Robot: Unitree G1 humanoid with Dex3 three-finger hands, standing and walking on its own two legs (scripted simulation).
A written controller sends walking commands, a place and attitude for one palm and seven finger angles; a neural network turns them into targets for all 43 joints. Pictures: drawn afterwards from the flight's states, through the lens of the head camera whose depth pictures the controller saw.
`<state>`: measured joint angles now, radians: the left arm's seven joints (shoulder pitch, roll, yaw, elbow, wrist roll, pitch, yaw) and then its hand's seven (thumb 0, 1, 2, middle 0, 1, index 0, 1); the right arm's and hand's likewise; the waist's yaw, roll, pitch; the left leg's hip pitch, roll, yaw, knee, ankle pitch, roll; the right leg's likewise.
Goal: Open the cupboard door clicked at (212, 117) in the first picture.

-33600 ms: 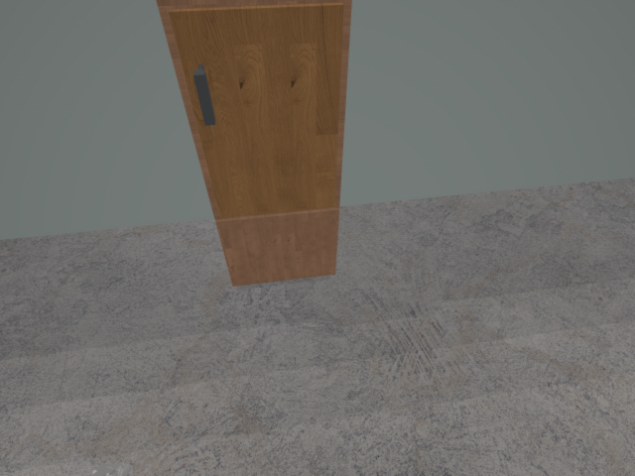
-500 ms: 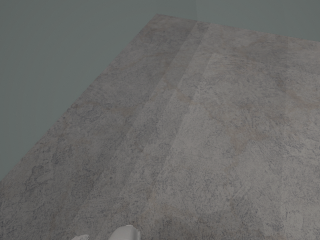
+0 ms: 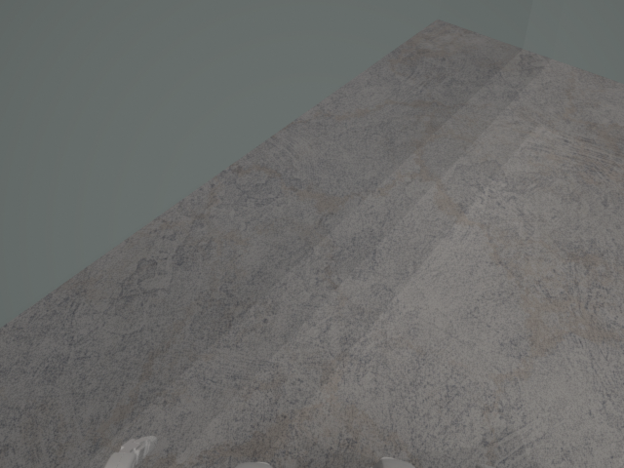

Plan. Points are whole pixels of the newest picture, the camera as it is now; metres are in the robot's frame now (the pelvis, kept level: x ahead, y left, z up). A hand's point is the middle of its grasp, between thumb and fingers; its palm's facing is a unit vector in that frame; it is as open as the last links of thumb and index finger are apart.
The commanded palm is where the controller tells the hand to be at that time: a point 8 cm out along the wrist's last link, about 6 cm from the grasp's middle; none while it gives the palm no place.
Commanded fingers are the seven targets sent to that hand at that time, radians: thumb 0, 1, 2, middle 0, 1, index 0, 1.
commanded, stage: turn to face it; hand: left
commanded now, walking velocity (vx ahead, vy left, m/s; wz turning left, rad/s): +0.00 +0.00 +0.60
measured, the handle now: out of the picture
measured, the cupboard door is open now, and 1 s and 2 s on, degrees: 43 43 43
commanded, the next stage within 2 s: none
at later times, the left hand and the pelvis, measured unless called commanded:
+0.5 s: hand out of the picture -0.01 +0.20 -0.18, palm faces +0.35 -0.90 -0.24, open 7.3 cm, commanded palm none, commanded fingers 0.00 0.90 0.90 -0.20 -0.30 -0.20 -0.30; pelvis +0.02 -0.02 -0.01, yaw +19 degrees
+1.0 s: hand out of the picture +0.02 +0.15 -0.14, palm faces +0.56 -0.78 -0.27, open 7.4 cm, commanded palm none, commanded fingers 0.00 0.90 0.90 -0.20 -0.30 -0.20 -0.30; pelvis +0.06 -0.07 +0.01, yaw +37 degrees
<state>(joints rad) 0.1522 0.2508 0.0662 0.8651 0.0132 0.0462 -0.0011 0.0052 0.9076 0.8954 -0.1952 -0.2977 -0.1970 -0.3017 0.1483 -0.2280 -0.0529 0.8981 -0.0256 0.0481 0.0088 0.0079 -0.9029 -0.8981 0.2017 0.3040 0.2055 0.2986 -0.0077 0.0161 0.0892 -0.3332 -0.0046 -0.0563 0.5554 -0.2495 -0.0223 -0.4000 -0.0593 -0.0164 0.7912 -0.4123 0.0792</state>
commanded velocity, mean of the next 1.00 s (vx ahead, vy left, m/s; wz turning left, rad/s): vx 0.00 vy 0.00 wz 0.60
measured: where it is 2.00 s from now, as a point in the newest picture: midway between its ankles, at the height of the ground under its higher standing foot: outside the picture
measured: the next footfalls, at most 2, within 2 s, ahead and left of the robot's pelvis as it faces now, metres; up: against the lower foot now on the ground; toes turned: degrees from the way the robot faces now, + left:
right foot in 0.04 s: +0.05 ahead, -0.13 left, +0.00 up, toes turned -1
left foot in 0.46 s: +0.03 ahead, +0.09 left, +0.00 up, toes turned +24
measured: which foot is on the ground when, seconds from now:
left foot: down 0.00-0.04, up 0.06-0.44, down 0.46-0.84, up 0.86-1.00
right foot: up 0.00-0.02, down 0.04-0.44, up 0.46-0.84, down 0.86-1.00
